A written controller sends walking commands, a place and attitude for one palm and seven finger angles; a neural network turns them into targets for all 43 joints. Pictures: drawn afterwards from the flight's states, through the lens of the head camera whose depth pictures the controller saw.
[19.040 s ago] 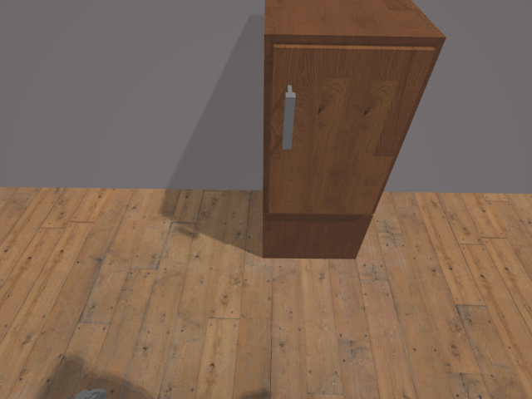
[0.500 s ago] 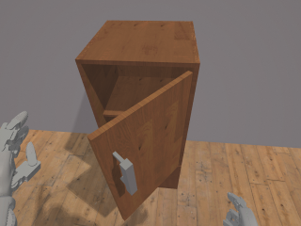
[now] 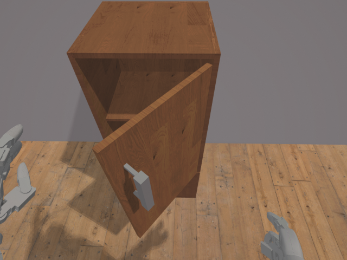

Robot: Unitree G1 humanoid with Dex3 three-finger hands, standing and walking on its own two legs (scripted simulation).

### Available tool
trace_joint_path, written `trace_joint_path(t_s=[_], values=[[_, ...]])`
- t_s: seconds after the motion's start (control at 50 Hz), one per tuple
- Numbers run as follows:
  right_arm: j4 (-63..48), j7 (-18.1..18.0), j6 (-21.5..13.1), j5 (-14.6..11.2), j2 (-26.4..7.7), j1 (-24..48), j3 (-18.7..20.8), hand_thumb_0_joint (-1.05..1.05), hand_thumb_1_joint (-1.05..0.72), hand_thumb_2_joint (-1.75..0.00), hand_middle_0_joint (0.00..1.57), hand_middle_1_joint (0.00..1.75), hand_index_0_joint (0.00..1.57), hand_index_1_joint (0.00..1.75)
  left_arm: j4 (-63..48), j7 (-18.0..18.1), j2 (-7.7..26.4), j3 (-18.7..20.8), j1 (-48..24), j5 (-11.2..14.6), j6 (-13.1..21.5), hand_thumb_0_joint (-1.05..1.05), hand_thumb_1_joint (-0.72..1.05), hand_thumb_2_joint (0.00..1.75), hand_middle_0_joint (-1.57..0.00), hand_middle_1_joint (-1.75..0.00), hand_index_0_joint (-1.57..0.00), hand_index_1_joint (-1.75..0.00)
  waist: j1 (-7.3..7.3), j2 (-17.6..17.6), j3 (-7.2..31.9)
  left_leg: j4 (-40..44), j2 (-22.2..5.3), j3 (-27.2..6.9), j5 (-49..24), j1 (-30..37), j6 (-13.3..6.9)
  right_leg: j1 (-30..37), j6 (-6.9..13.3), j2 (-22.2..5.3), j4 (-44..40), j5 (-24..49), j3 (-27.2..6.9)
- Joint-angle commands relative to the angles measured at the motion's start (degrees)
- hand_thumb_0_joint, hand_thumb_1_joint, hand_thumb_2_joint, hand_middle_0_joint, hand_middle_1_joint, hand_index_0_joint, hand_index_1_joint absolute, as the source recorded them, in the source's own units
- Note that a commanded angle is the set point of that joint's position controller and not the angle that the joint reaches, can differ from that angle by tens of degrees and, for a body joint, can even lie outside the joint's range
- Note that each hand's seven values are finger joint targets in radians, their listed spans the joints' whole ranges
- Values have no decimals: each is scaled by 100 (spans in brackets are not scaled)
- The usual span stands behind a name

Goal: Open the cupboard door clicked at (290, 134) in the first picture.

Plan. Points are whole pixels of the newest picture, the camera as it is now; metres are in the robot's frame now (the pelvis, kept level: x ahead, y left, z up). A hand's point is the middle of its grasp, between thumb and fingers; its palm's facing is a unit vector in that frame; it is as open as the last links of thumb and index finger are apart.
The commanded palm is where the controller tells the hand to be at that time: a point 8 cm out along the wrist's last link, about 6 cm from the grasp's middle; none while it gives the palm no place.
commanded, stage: step back with the hand held close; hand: left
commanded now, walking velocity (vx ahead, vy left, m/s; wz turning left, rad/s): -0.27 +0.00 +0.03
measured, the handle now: (138, 187) +0.29 +0.11 -0.01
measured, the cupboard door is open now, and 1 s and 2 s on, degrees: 51 51 51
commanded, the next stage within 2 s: stop stepping back and stand still in 0.84 s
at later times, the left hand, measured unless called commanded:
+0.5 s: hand out of the picture +0.11 +0.28 +0.15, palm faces +0.47 -0.77 -0.44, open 7.4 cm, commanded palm +0.05 +0.32 +0.17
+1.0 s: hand out of the picture +0.07 +0.25 +0.16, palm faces +0.34 -0.83 -0.44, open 7.4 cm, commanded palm +0.00 +0.30 +0.17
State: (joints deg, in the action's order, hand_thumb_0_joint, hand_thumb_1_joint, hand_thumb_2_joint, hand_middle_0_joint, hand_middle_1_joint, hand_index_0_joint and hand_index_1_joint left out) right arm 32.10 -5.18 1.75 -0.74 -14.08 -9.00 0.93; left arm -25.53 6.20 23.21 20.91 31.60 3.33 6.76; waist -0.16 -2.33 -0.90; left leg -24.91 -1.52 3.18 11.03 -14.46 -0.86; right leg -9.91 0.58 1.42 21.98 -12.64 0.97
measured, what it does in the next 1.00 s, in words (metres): walks backwards: right foot, then left foot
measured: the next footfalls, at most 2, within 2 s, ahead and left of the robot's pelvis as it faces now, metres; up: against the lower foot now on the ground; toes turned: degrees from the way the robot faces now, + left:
right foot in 0.86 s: -0.17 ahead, -0.10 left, +0.00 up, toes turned -1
left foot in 0.98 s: -0.01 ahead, +0.09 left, +0.00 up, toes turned -1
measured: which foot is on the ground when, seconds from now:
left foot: down 0.00-0.88, up 0.90-0.96, down 0.98-1.00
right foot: down 0.00-0.60, up 0.62-0.84, down 0.86-1.00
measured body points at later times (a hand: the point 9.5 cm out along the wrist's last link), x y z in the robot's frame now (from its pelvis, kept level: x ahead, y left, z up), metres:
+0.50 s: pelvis -0.08 +0.02 -0.02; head -0.06 +0.03 +0.43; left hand +0.08 +0.32 +0.18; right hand +0.10 -0.21 -0.10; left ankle +0.02 +0.11 -0.74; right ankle -0.01 -0.11 -0.74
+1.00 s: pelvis -0.15 +0.00 -0.02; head -0.13 +0.03 +0.43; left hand +0.04 +0.29 +0.18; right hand +0.02 -0.23 -0.10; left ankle -0.05 +0.09 -0.75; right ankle -0.23 -0.12 -0.74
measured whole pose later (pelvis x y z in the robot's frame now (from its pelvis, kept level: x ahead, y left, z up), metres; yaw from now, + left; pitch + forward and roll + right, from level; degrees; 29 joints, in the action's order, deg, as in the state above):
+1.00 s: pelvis -0.15 +0.00 -0.02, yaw -1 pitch +2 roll -2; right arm 37.5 -4.3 -3.6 0.3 -10.1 -8.8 -1.0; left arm -32.8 7.3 26.0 23.1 29.8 3.0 11.7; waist -0.3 1.6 -0.3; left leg -30.1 -0.1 0.8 5.5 -25.6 -1.7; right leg -9.7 -0.1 2.3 31.1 -22.3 -0.6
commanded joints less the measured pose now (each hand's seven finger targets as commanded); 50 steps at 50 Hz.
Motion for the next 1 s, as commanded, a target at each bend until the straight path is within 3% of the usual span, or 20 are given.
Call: trace_joint_path(t_s=[0.0, 0.3, 0.38, 0.42, 0.48, 0.52, 0.54, 0.58, 0.6, 0.64, 0.74, 0.78, 0.8, 0.82, 0.84, 0.88, 0.92, 0.94, 0.96, 0.98], values=[[-1028, -56, -262, 2, -583, 527, 213, 0, -90, -90, 20, 30, 20, 30, -1381, 248, 1227, 1033, 15, 10, 421, 0, 90, 90, -20, -30, -20, -30, -64, -108, 1020, 95, -277, -325, -1665, 547, -115, 54, -125, -394, 48, 1984, -241], [-1027, -35, -715, 30, -701, 358, 244, 0, -90, -90, 20, 30, 20, 30, -1588, 330, 982, 1109, -218, -210, 756, 0, 90, 90, -20, -30, -20, -30, -29, -507, 473, 1075, -832, -1196, 2521, -2431, -488, 1037, -131, -17, 1324, 197, -248], [-945, -25, -807, 69, -653, 287, 247, 0, -90, -90, 20, 30, 20, 30, -1642, 347, 974, 1049, -380, -213, 770, 0, 90, 90, -20, -30, -20, -30, 16, -41, 321, 401, -466, -881, 2508, -2062, -308, 168, 32, -282, 547, -867, -662], [-812, 1, -826, 84, -592, 193, 257, 0, -90, -90, 20, 30, 20, 30, -1757, 401, 1024, 976, -479, -178, 810, 0, 90, 90, -20, -30, -20, -30, 60, 512, 296, -858, 13, -513, 1759, -869, -34, -1305, 362, -868, -481, -1811, -1276], [-575, 42, -787, 112, -484, 123, 197, 0, -90, -90, 20, 30, 20, 30, -1835, 520, 1074, 915, -538, -145, 800, 0, 90, 90, -20, -30, -20, -30, 141, 944, 569, -1777, 196, -347, 860, 128, 80, -2013, 607, -1474, -603, -875, -1235], [-597, 5, -744, 99, -549, 220, 188, 0, -90, -90, 20, 30, 20, 30, -1929, 535, 1193, 1029, -547, -117, 810, 0, 90, 90, -20, -30, -20, -30, 136, 375, 389, -726, 3, -667, 914, 16, 1, -1945, 313, -994, -94, -754, -692], [-653, -41, -759, 91, -615, 338, 206, 0, -90, -90, 20, 30, 20, 30, -2043, 543, 1275, 1111, -507, -122, 851, 0, 90, 90, -20, -30, -20, -30, 111, -369, 309, 67, -380, -1184, 1329, -444, -124, -1660, 101, -571, 415, -948, -411], [-728, -46, -894, 182, -664, 479, 217, 0, -90, -90, 20, 30, 20, 30, -2124, 490, 1224, 1352, -415, -226, 951, 0, 90, 90, -20, -30, -20, -30, 5, -1908, 589, 2191, -1684, -2950, 3650, -2554, -715, 353, -166, 430, 3132, -1022, -105], [-668, -17, -949, 207, -534, 351, 279, 0, -90, -90, 20, 30, 20, 30, -2026, 470, 1309, 1469, -447, -235, 967, 0, 90, 90, -20, -30, -20, -30, 38, -1500, 658, 2278, -1831, -3008, 3342, -2505, -849, 219, -121, 459, 4080, -1234, -301], [-639, 93, -1017, 177, -495, 403, 327, 0, -90, -90, 20, 30, 20, 30, -1765, 456, 1226, 1416, -207, -147, 967, 0, 90, 90, -20, -30, -20, -30, -30, -666, 756, 1500, -1610, -2461, 2110, -1557, -892, -542, -68, 344, 4006, -1429, -451], [-395, 226, -1092, 165, -424, 313, 225, 0, -90, -90, 20, 30, 20, 30, -1892, 432, 929, 871, 1, 23, 820, 0, 90, 90, -20, -30, -20, -30, -6, -1369, 887, 1613, -1011, -1440, 1407, -528, -327, -330, 92, 391, 1625, -1847, 166], [-272, 246, -1055, 188, -440, 217, 214, 0, -90, -90, 20, 30, 20, 30, -1830, 354, 1024, 846, -170, 63, 854, 0, 90, 90, -20, -30, -20, -30, -17, -1009, 952, 1246, -837, -1153, 815, -151, 19, -97, 213, 206, -156, -1225, 109], [-248, 244, -975, 193, -408, 178, 201, 0, -90, -90, 20, 30, 20, 30, -1871, 313, 1178, 889, -270, 53, 900, 0, 90, 90, -20, -30, -20, -30, 29, -465, 910, 538, -598, -790, 277, 202, 170, -420, 377, -254, -848, -846, -366], [-236, 215, -875, 185, -366, 220, 184, 0, -90, -90, 20, 30, 20, 30, -1855, 324, 1422, 1046, -374, 50, 955, 0, 90, 90, -20, -30, -20, -30, 47, 372, 886, -672, -312, -524, 139, 534, 258, -1168, 641, -1097, -1115, -220, -1272], [-152, 177, -858, 251, -268, 286, 121, 0, -90, -90, 20, 30, 20, 30, -1958, 384, 1632, 1205, -549, 51, 1018, 0, 90, 90, -20, -30, -20, -30, 33, 666, 1011, -1589, -80, -379, 386, 557, 332, -1503, 804, -1810, -1119, 1036, -1561], [-245, 61, -977, 138, -357, 405, 176, 0, -90, -90, 20, 30, 20, 30, -1821, 321, 1434, 985, -811, -36, 938, 0, 90, 90, -20, -30, -20, -30, 79, 1332, 899, -1956, 212, -306, 559, 57, 282, -1009, 592, -1401, -290, 2812, -732], [-435, -46, -852, 90, -348, 538, 67, 0, -90, -90, 20, 30, 20, 30, -1727, 271, 1519, 1164, -508, -44, 771, 0, 90, 90, -20, -30, -20, -30, 80, 729, 756, -633, 119, -209, -1309, 225, 146, -558, 89, -813, 617, 3881, -234], [-470, -81, -818, 55, -446, 552, 92, 0, -90, -90, 20, 30, 20, 30, -1698, 259, 1495, 1198, -328, 15, 699, 0, 90, 90, -20, -30, -20, -30, 88, -10, 877, -60, -157, -471, -2909, 865, -1, -752, -180, -431, 1098, 3073, 31], [-523, -32, -853, 28, -494, 384, 130, 0, -90, -90, 20, 30, 20, 30, -1726, 245, 1320, 1159, -213, 71, 721, 0, 90, 90, -20, -30, -20, -30, -8, -636, 1204, 241, -668, -1006, -3856, 1357, -228, -703, -217, 8, 1547, 1257, -24], [-523, 60, -925, 76, -512, 260, 165, 0, -90, -90, 20, 30, 20, 30, -1598, 261, 1318, 1195, 20, 78, 736, 0, 90, 90, -20, -30, -20, -30, -38, -1001, 1545, 469, -1119, -1574, -3734, 1613, -489, -960, -145, 211, 1884, -1068, -183]])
